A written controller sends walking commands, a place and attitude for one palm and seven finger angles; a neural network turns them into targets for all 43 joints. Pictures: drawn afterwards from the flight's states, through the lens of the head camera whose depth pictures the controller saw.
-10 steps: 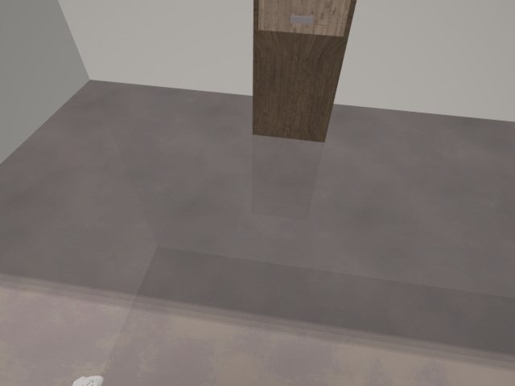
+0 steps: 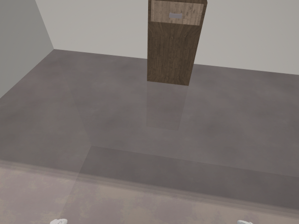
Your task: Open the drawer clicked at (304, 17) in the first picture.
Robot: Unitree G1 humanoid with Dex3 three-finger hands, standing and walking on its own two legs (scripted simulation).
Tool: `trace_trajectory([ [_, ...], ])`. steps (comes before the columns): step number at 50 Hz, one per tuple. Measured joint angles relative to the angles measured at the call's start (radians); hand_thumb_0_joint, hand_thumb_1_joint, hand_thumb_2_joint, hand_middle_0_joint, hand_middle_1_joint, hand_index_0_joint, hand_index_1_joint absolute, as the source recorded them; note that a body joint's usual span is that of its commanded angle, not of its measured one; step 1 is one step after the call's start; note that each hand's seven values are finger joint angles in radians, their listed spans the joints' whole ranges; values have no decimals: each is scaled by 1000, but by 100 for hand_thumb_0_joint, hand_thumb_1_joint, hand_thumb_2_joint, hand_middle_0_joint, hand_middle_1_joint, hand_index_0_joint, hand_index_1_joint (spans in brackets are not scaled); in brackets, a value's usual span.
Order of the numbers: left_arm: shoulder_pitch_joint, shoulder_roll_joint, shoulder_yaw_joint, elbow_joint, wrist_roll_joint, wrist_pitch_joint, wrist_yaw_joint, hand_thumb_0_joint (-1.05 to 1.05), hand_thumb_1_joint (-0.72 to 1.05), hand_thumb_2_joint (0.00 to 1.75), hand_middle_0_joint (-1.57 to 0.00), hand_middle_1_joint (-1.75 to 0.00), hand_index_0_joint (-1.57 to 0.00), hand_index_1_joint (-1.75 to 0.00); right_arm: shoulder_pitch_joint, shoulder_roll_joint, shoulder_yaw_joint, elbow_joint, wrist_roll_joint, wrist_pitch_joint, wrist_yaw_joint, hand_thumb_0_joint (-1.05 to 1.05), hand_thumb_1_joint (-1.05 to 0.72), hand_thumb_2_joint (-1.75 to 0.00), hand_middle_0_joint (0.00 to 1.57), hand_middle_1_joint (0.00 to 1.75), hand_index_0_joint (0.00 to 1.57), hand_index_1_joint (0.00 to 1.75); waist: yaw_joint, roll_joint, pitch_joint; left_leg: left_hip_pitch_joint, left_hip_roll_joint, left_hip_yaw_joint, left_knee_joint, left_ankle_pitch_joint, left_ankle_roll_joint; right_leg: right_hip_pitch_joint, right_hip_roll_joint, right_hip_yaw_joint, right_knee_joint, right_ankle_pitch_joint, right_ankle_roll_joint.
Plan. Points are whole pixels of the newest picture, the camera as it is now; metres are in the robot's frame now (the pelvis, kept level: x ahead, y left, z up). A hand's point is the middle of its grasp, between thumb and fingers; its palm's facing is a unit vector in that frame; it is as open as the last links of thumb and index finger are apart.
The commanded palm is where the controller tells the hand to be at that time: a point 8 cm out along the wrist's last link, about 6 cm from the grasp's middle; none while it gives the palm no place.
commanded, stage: stand and wait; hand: left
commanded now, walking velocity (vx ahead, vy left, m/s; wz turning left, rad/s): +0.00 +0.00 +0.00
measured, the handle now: (175, 14) +1.64 -0.12 -0.04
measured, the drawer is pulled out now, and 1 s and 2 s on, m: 0.00 0.00 0.00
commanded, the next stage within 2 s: look at it before walking up in 0.62 s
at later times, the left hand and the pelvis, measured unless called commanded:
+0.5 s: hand out of the picture +0.06 +0.24 -0.15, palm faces -0.04 -0.94 -0.34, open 7.4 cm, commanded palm none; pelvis -0.01 -0.01 +0.00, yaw +0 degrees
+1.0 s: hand out of the picture +0.06 +0.23 -0.15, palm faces -0.05 -0.94 -0.33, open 7.4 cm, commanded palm none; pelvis -0.02 -0.01 +0.01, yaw +0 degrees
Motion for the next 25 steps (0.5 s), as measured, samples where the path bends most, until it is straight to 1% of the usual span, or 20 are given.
trace_trajectory([
  [7,11,-4,3,18,1,-2,0,1,90,90,-20,-30,-20,-30,4,0,-4,26,1,1,-1,1,-90,-90,20,30,21,30,1,-5,8,9,6,-2,-19,14,-6,9,6,-2,-20,15,-5],
  [25,22,17,8,67,-1,-3,-1,1,90,90,-20,-30,-20,-30,44,-21,-6,93,6,6,-1,1,-90,-90,20,30,20,30,-6,-2,23,22,16,-1,-61,50,-14,22,16,-1,-64,54,-12],
])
